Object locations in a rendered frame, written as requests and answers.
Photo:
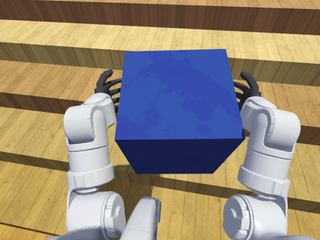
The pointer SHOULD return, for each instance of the robot left hand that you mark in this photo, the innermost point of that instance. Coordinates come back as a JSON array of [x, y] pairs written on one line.
[[103, 87]]

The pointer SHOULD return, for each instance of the carton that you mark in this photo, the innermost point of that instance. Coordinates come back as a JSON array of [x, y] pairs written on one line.
[[178, 111]]

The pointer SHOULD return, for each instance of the robot left forearm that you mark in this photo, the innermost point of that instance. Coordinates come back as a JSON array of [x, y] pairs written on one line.
[[86, 135]]

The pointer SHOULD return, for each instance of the robot left upper arm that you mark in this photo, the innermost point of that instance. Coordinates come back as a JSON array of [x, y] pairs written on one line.
[[94, 216]]

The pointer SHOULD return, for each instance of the robot right hand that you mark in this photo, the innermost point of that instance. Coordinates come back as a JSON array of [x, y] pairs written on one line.
[[253, 91]]

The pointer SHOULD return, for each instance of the robot right forearm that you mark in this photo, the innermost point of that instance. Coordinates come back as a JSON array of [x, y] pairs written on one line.
[[271, 144]]

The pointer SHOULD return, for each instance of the robot right upper arm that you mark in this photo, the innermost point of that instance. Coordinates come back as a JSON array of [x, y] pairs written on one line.
[[247, 217]]

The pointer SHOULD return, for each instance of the robot left thigh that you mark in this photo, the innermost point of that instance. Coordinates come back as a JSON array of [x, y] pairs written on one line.
[[140, 225]]

